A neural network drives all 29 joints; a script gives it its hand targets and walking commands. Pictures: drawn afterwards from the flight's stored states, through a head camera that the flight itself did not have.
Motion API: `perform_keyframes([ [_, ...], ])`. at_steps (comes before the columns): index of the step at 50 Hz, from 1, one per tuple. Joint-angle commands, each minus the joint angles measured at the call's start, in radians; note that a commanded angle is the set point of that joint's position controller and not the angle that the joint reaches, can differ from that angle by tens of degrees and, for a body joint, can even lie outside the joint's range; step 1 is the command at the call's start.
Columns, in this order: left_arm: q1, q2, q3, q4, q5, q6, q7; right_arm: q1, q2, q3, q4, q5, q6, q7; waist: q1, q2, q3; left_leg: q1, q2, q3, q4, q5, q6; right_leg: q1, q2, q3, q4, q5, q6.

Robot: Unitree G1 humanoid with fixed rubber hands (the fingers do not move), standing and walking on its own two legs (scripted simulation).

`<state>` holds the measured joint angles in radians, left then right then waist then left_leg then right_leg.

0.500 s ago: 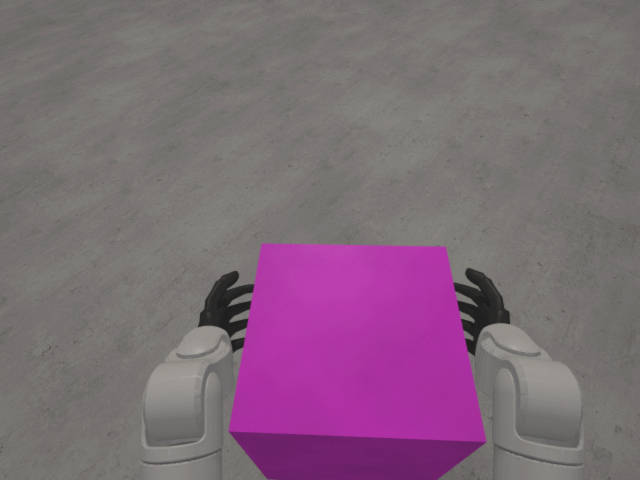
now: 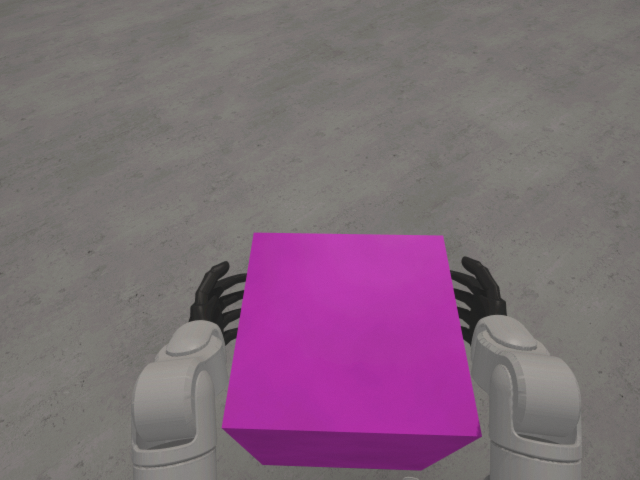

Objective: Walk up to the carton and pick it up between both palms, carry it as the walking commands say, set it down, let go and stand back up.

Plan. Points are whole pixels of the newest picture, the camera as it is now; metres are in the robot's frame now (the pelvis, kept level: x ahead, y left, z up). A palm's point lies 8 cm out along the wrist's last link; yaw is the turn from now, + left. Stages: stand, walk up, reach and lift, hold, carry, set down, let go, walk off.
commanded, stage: carry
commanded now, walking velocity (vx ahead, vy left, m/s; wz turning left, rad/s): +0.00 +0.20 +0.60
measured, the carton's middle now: (344, 361) +0.27 -0.01 +0.00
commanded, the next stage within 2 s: none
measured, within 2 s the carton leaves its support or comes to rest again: neither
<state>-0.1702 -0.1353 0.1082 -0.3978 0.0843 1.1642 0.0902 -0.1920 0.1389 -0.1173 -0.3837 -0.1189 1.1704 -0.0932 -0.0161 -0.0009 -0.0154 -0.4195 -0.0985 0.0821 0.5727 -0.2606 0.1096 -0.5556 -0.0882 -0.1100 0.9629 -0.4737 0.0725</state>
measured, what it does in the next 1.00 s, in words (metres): steps to the left, turning left: right foot, then left foot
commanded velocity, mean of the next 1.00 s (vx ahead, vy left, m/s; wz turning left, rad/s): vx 0.00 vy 0.08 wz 0.25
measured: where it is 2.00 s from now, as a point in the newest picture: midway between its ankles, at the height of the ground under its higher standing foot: outside the picture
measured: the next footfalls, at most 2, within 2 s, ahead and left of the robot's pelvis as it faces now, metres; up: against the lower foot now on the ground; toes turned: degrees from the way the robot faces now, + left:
right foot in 0.08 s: +0.07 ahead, -0.09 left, +0.00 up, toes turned -6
left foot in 0.40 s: +0.02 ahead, +0.27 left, +0.00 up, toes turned +1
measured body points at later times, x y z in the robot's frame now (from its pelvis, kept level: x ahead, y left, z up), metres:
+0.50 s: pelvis +0.00 +0.13 +0.00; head +0.02 +0.15 +0.45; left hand +0.21 +0.37 +0.06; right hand +0.32 +0.08 +0.07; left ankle -0.01 +0.24 -0.72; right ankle -0.01 -0.04 -0.66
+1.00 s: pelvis -0.04 +0.17 +0.01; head -0.08 +0.15 +0.46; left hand +0.16 +0.40 +0.10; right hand +0.27 +0.12 +0.09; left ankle -0.01 +0.24 -0.72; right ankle -0.03 +0.07 -0.72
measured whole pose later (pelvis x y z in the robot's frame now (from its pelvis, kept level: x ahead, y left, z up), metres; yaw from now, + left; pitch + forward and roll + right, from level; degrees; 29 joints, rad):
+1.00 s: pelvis -0.04 +0.17 +0.01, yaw +20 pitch +2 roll -1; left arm -0.14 -0.13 0.09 -0.28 0.11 1.19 0.08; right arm -0.16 0.13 -0.13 -0.27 -0.13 1.20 -0.08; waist -0.01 0.03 -0.13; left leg -0.35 -0.06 0.10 0.47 -0.16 0.09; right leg -0.23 -0.01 -0.12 0.51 -0.31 -0.02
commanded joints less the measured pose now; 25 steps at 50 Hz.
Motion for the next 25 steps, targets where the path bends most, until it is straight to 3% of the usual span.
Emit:
perform_keyframes([
  [1, -0.364, -0.920, -0.721, -0.023, -0.383, 0.012, -0.241, -0.350, 0.886, 0.731, -0.044, 0.382, 0.011, 0.251, 0.003, 0.126, -0.401, 0.287, 0.285, -0.251, -0.017, 0.916, 0.123, 0.125, 0.005, 0.018, -0.157, 0.071, -0.031],
  [3, -0.344, -0.922, -0.706, 0.007, -0.376, 0.016, -0.249, -0.370, 0.876, 0.742, -0.040, 0.380, 0.014, 0.248, 0.023, 0.076, -0.379, 0.162, 0.231, -0.230, 0.061, 0.774, 0.071, 0.300, -0.018, 0.011, -0.385, 0.232, -0.046],
  [4, -0.322, -0.929, -0.693, 0.028, -0.369, 0.019, -0.254, -0.391, 0.876, 0.746, -0.039, 0.383, 0.018, 0.246, 0.053, -0.026, -0.373, -0.028, 0.169, -0.184, 0.190, 0.481, 0.000, 0.504, -0.151, 0.110, -0.536, 0.477, -0.086],
  [5, -0.267, -0.913, -0.664, 0.070, -0.348, 0.018, -0.260, -0.396, 0.872, 0.742, -0.051, 0.381, 0.026, 0.247, 0.042, -0.418, -0.349, -0.269, 0.006, -0.053, 0.486, -0.308, -0.091, 0.608, -0.555, 0.475, -0.576, 0.992, -0.260],
  [6, -0.282, -0.925, -0.667, 0.062, -0.358, 0.013, -0.260, -0.423, 0.879, 0.746, -0.042, 0.386, 0.027, 0.248, 0.030, -0.326, -0.347, -0.285, 0.107, -0.154, 0.711, -0.356, -0.088, 0.563, -0.583, 0.484, -0.549, 1.095, -0.336],
  [7, -0.340, -0.934, -0.681, 0.035, -0.366, 0.005, -0.257, -0.448, 0.885, 0.755, -0.046, 0.395, 0.020, 0.247, 0.030, -0.186, -0.320, -0.287, 0.133, -0.170, 0.758, -0.308, -0.108, 0.531, -0.532, 0.393, -0.530, 1.031, -0.316],
  [8, -0.390, -0.925, -0.692, 0.006, -0.366, 0.001, -0.256, -0.463, 0.895, 0.758, -0.049, 0.408, 0.015, 0.247, 0.027, -0.091, -0.290, -0.277, 0.159, -0.156, 0.736, -0.237, -0.131, 0.500, -0.473, 0.278, -0.520, 0.902, -0.257],
  [10, -0.417, -0.915, -0.687, -0.017, -0.367, 0.001, -0.261, -0.450, 0.913, 0.752, -0.039, 0.407, 0.012, 0.247, 0.020, -0.156, -0.249, -0.230, 0.148, -0.071, 0.569, -0.132, -0.162, 0.469, -0.341, 0.075, -0.487, 0.834, -0.164],
  [11, -0.412, -0.897, -0.689, -0.025, -0.371, 0.003, -0.262, -0.438, 0.906, 0.753, -0.037, 0.403, 0.010, 0.241, 0.022, -0.201, -0.241, -0.194, 0.132, -0.033, 0.487, -0.130, -0.165, 0.456, -0.313, 0.022, -0.484, 0.842, -0.148],
  [13, -0.383, -0.868, -0.686, -0.039, -0.372, 0.011, -0.259, -0.405, 0.887, 0.752, -0.037, 0.399, 0.016, 0.231, 0.027, -0.243, -0.248, -0.147, 0.121, 0.010, 0.340, -0.157, -0.165, 0.481, -0.318, -0.008, -0.492, 0.890, -0.153],
  [15, -0.353, -0.851, -0.682, -0.039, -0.363, 0.019, -0.256, -0.369, 0.873, 0.743, -0.026, 0.391, 0.023, 0.227, 0.028, -0.262, -0.266, -0.063, 0.110, 0.049, 0.199, -0.122, -0.161, 0.491, -0.329, -0.059, -0.487, 0.888, -0.134],
  [18, -0.348, -0.849, -0.686, -0.041, -0.351, 0.025, -0.248, -0.363, 0.865, 0.733, -0.014, 0.393, 0.030, 0.233, 0.025, -0.304, -0.277, 0.032, 0.082, 0.104, -0.007, -0.048, -0.146, 0.500, -0.342, -0.096, -0.437, 0.817, -0.080],
  [19, -0.356, -0.851, -0.690, -0.043, -0.349, 0.028, -0.246, -0.353, 0.867, 0.729, -0.001, 0.394, 0.030, 0.238, 0.009, -0.264, -0.296, 0.133, 0.063, 0.127, -0.123, 0.029, -0.133, 0.462, -0.318, -0.131, -0.355, 0.770, -0.042],
  [20, -0.352, -0.846, -0.696, -0.046, -0.342, 0.033, -0.246, -0.338, 0.867, 0.726, 0.014, 0.397, 0.028, 0.244, -0.010, -0.121, -0.333, 0.289, 0.066, 0.080, -0.209, 0.102, -0.108, 0.356, -0.261, -0.150, -0.194, 0.631, 0.003],
  [21, -0.348, -0.844, -0.698, -0.036, -0.329, 0.038, -0.251, -0.326, 0.880, 0.718, 0.037, 0.396, 0.026, 0.250, -0.015, 0.098, -0.310, 0.408, 0.246, -0.149, -0.197, 0.381, -0.048, 0.123, -0.177, -0.142, -0.009, 0.074, 0.040],
  [22, -0.384, -0.856, -0.715, -0.030, -0.347, 0.047, -0.257, -0.313, 0.862, 0.687, 0.055, 0.384, 0.022, 0.256, -0.022, 0.411, -0.298, 0.437, 0.436, -0.437, -0.162, 0.789, 0.094, -0.132, -0.037, -0.117, 0.161, -0.286, 0.071],
  [23, -0.394, -0.894, -0.724, -0.007, -0.347, 0.038, -0.259, -0.336, 0.891, 0.681, 0.048, 0.390, 0.021, 0.257, -0.019, 0.337, -0.329, 0.451, 0.416, -0.367, -0.083, 0.973, 0.136, -0.143, -0.048, 0.013, 0.301, -0.286, 0.041],
  [24, -0.408, -0.913, -0.740, -0.020, -0.371, 0.027, -0.262, -0.351, 0.914, 0.690, 0.036, 0.401, 0.016, 0.261, -0.009, 0.256, -0.366, 0.454, 0.389, -0.293, -0.047, 0.994, 0.107, -0.147, -0.050, 0.042, 0.325, -0.235, 0.031],
  [25, -0.453, -0.932, -0.756, -0.046, -0.396, 0.018, -0.261, -0.372, 0.932, 0.692, 0.018, 0.403, 0.008, 0.262, -0.002, 0.179, -0.386, 0.438, 0.358, -0.238, -0.042, 0.931, 0.075, -0.127, -0.060, 0.060, 0.317, -0.149, 0.030],
])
